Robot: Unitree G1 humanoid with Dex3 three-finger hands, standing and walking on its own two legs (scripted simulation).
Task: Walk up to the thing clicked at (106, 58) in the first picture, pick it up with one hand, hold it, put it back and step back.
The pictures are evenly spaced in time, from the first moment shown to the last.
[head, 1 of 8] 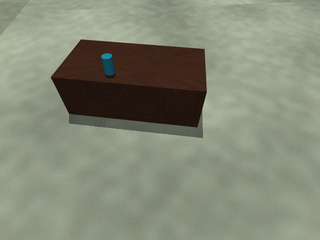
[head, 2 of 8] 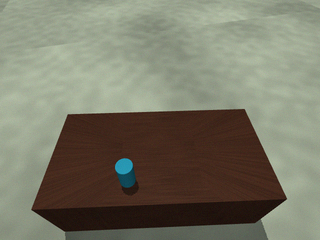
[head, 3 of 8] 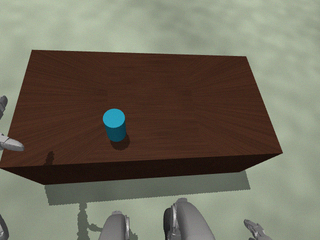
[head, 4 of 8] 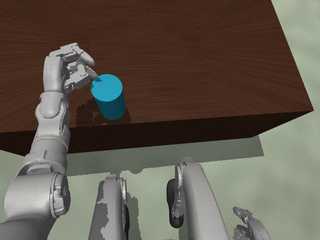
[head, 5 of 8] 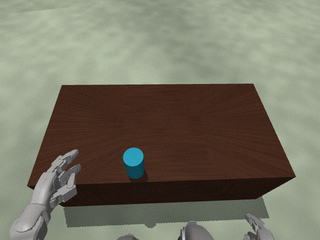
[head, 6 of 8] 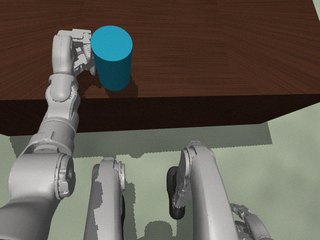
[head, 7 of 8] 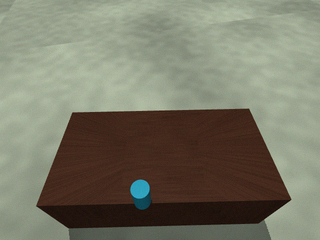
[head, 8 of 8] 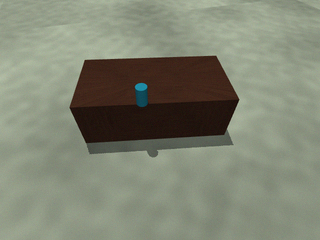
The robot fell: no
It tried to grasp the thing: yes
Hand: left
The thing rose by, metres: 0.01
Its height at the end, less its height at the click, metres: +0.00
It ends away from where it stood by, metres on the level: 0.12
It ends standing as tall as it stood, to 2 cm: yes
